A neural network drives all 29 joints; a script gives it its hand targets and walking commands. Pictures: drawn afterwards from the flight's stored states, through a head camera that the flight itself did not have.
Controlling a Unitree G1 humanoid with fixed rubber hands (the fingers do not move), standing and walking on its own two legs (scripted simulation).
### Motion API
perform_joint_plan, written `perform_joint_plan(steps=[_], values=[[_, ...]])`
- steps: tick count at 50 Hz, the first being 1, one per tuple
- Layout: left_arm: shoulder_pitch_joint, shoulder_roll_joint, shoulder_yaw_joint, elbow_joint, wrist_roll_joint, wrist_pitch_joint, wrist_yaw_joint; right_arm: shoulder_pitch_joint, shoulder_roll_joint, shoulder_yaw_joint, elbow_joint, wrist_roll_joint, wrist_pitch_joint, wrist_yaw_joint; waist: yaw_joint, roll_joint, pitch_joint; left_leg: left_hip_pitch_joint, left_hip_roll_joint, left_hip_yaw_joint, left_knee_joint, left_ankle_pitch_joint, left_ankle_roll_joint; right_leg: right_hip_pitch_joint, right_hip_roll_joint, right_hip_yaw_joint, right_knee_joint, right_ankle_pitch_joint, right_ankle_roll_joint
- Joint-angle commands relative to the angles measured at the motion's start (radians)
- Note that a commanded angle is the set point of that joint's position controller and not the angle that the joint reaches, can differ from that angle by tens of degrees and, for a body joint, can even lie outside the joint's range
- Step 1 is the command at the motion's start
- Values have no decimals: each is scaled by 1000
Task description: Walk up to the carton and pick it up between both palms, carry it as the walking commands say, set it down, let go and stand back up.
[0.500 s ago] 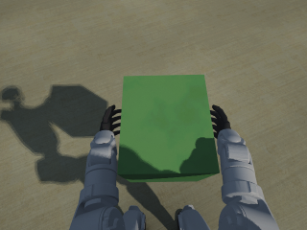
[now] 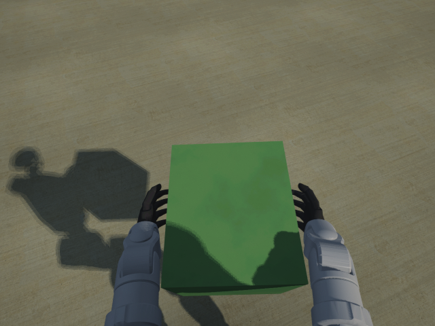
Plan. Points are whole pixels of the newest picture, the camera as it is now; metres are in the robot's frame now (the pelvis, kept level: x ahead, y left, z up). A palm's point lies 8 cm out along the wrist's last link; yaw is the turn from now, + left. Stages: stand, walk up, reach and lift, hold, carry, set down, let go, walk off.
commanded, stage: reach and lift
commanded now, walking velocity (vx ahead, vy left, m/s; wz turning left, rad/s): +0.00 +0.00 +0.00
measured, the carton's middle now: (229, 223) +0.34 +0.00 -0.09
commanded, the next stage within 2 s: hold in 1.68 s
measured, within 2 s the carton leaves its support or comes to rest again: neither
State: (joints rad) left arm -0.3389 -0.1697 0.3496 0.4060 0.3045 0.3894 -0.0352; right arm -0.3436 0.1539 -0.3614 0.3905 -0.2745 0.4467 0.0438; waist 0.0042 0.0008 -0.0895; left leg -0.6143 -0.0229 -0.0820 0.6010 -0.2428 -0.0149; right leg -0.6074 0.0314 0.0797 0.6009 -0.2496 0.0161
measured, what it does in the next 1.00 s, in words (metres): stands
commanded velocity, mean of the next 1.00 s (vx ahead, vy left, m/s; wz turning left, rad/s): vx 0.00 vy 0.00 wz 0.00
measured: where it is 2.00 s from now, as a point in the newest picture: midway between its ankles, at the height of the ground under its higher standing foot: outside the picture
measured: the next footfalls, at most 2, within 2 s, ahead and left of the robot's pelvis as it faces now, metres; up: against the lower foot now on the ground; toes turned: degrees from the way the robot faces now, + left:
none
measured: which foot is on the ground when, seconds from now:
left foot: down 0.00-1.00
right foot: down 0.00-1.00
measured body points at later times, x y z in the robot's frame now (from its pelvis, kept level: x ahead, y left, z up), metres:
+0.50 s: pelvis +0.00 +0.01 +0.02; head -0.01 +0.01 +0.47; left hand +0.32 +0.16 +0.04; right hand +0.31 -0.16 +0.03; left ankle +0.02 +0.13 -0.72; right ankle +0.02 -0.13 -0.72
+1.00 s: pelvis +0.00 +0.01 +0.02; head -0.03 +0.01 +0.47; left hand +0.30 +0.17 +0.06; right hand +0.30 -0.15 +0.06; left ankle +0.02 +0.13 -0.72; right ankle +0.02 -0.13 -0.72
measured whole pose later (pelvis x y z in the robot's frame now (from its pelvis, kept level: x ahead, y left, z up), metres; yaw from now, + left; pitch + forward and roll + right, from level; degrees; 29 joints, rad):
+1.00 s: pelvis +0.00 +0.01 +0.02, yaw +0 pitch -7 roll +0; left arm -0.28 -0.16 0.25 0.21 0.28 0.73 -0.04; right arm -0.26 0.13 -0.24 0.19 -0.28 0.76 0.04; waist 0.00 0.00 0.05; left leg -0.06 -0.03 -0.08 0.34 -0.17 0.00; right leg -0.04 0.01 0.09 0.33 -0.17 0.02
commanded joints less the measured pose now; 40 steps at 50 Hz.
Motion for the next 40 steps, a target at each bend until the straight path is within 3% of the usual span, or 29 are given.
perform_joint_plan(steps=[1,2,3,4,5,6,9,10,11,12,14,16,18,19,20,21,25,27,28,30,31,32,34,35,36,37,38,39,40], values=[[-475,-910,-613,47,-166,10,-261,-487,956,609,22,148,-25,204,-45,-15,-476,341,-96,26,-48,274,24,298,58,-7,-96,284,21],[-508,-889,-609,51,-156,3,-259,-533,966,590,5,162,-36,205,-27,-19,-416,258,-94,40,-72,232,22,335,73,-23,-93,265,21],[-540,-910,-598,55,-144,1,-270,-556,945,562,19,147,-41,210,-49,26,-428,295,-96,43,-78,218,23,288,62,-18,-103,243,10],[-493,-891,-598,25,-148,6,-259,-539,1004,605,22,168,-21,206,-21,-11,-433,330,-100,43,-80,221,31,343,56,-19,-107,254,28],[-548,-909,-629,3,-186,17,-254,-527,965,594,16,177,-14,206,-41,1,-422,340,-88,32,-82,196,15,351,79,-26,-104,204,7],[-460,-942,-563,157,-142,46,-261,-639,898,596,-21,157,-15,211,-20,-21,-358,334,-92,39,-113,197,17,345,61,-38,-130,208,15],[-579,-989,-687,-13,-202,45,-251,-645,994,653,-46,226,3,225,-17,3,-468,454,-92,31,-133,184,9,410,78,-33,-140,174,6],[-470,-908,-592,71,-151,75,-245,-630,930,622,-42,202,20,223,0,-1,-354,370,-94,54,-141,159,9,405,78,-49,-151,172,21],[-494,-938,-589,71,-155,84,-241,-591,932,580,11,182,29,228,-22,41,-373,401,-91,41,-160,136,0,415,85,-45,-155,145,0],[-413,-984,-603,95,-164,97,-244,-639,922,649,-69,213,34,231,15,45,-392,450,-94,43,-162,220,0,432,77,-50,-157,200,0],[-506,-898,-568,46,-177,98,-242,-680,915,613,-44,225,49,243,11,10,-264,401,-76,26,-172,95,13,391,71,-49,-167,82,-2],[-488,-972,-619,21,-202,117,-237,-589,920,630,-7,196,74,244,-19,-6,-362,514,-77,25,-190,186,0,441,77,-50,-196,155,-9],[-537,-911,-594,20,-186,141,-239,-615,917,599,12,202,98,250,-8,-8,-198,446,-89,52,-216,67,9,420,73,-48,-227,67,3],[-493,-941,-630,18,-215,151,-236,-651,942,641,-50,245,93,246,7,-26,-280,515,-72,25,-211,142,10,446,76,-48,-209,121,0],[-567,-959,-645,-19,-230,166,-236,-626,950,625,-21,261,106,251,-8,65,-301,550,-71,33,-218,141,-2,454,68,-32,-224,119,-20],[-516,-916,-585,29,-198,180,-237,-635,901,572,-21,218,118,246,-2,5,-191,491,-65,33,-226,93,5,406,72,-47,-219,81,-11],[-415,-935,-623,-62,-229,214,-238,-505,883,626,-131,210,156,220,-45,25,-244,557,-91,39,-240,289,1,533,59,-32,-261,303,-11],[-339,-933,-657,-79,-246,240,-249,-519,847,661,-231,225,184,208,-45,1,-176,579,-85,41,-238,279,3,546,69,-32,-282,285,-8],[-414,-934,-685,-119,-265,239,-245,-447,904,673,-178,223,197,211,-60,-57,-241,590,-86,31,-257,262,5,603,75,-44,-279,291,1],[-436,-918,-710,-175,-285,235,-246,-566,940,760,-300,284,194,203,8,-59,-256,615,-90,27,-262,276,19,595,61,-28,-274,303,7],[-388,-909,-711,-183,-276,245,-238,-512,905,751,-333,282,203,195,-33,-41,-241,568,-97,30,-270,296,5,691,67,-34,-275,368,14],[-358,-885,-667,-168,-249,265,-227,-483,875,722,-276,275,230,206,13,6,-145,533,-96,34,-287,261,6,619,70,-43,-282,290,7],[-313,-863,-641,-113,-235,290,-221,-442,829,690,-207,249,253,205,-9,-16,-121,636,-85,30,-286,229,6,570,50,-22,-312,231,1],[-372,-902,-681,-197,-252,281,-219,-417,853,701,-244,253,242,208,-13,63,-135,595,-94,48,-283,244,-6,581,60,-23,-296,261,-15],[-474,-902,-719,-238,-284,271,-223,-501,881,736,-269,290,233,214,-11,30,-172,646,-82,21,-290,245,1,565,59,-20,-295,247,-13],[-462,-913,-711,-217,-280,286,-219,-443,842,688,-233,264,244,210,-26,77,-143,643,-79,28,-287,262,-9,557,61,-28,-297,246,-25],[-464,-820,-663,-210,-247,291,-226,-543,852,665,-229,245,255,208,-9,-44,-107,567,-78,33,-299,99,4,578,62,-33,-312,99,-1],[-355,-858,-624,-117,-219,310,-220,-460,781,642,-211,221,255,209,-12,54,-43,552,-78,41,-306,118,-8,557,61,-40,-317,111,-26],[-401,-924,-707,-167,-281,295,-222,-575,829,757,-326,289,236,216,18,25,-130,628,-77,33,-297,141,-5,563,62,-36,-312,118,-24]])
